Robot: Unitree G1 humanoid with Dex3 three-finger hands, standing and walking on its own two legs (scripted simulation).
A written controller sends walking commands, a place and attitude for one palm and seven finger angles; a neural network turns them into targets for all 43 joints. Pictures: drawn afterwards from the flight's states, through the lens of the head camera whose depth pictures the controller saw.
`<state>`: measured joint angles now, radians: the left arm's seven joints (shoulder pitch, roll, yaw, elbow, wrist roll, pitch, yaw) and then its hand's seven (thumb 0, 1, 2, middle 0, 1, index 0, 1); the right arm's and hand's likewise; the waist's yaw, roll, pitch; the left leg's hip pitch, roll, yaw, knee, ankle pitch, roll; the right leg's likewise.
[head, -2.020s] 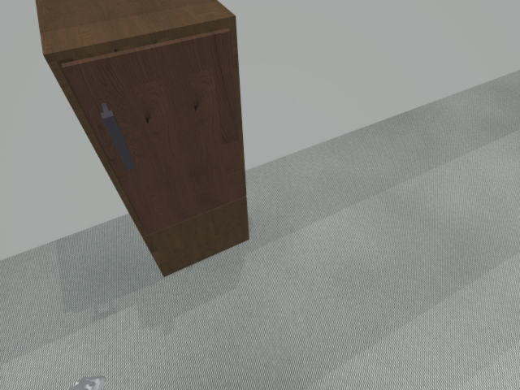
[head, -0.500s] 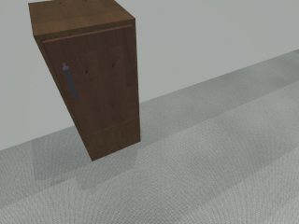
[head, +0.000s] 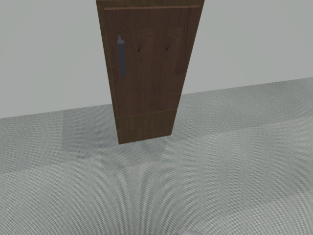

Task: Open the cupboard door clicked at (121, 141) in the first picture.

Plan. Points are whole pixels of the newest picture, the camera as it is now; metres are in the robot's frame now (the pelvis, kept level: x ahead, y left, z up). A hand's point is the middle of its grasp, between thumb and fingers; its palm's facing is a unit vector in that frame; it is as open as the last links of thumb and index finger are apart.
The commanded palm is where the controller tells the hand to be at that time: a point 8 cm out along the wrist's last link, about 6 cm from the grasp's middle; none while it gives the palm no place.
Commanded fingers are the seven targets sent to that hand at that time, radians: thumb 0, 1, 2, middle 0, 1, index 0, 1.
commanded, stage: turn to face it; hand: left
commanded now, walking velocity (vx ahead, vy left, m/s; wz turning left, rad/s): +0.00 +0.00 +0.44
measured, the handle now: (121, 56) +0.74 +0.17 +0.01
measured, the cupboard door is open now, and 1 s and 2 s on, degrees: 0 0 0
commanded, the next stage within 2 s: take the last steps up to it in 0.44 s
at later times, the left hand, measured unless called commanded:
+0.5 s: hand out of the picture +0.05 +0.17 -0.14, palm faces +0.21 -0.94 -0.28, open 7.4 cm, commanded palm none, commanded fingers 0.00 0.90 0.90 -0.20 -0.30 -0.20 -0.30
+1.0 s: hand out of the picture -0.01 +0.14 -0.16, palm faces +0.25 -0.96 -0.14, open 7.4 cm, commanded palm none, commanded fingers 0.00 0.90 0.90 -0.20 -0.30 -0.20 -0.30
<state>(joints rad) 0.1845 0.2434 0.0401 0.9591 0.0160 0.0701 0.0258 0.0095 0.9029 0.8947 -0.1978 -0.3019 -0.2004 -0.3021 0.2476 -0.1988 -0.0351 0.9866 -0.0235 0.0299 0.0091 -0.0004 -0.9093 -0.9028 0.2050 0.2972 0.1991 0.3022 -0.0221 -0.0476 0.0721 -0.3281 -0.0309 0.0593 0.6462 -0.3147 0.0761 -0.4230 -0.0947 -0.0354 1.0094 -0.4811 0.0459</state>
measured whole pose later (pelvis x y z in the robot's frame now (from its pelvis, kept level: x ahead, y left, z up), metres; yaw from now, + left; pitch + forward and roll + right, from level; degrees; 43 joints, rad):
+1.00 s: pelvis +0.07 -0.02 +0.02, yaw +11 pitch +0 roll +0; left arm 0.36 0.19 0.06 1.11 0.03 0.04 -0.04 0.01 0.91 0.90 -0.19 -0.30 -0.20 -0.30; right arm 0.34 -0.14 -0.04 1.10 -0.04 -0.05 -0.04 0.00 -0.92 -0.90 0.21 0.30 0.20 0.30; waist 0.01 -0.04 0.02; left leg -0.07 0.08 0.12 0.40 -0.33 -0.04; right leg -0.49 -0.07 -0.06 1.00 -0.32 0.02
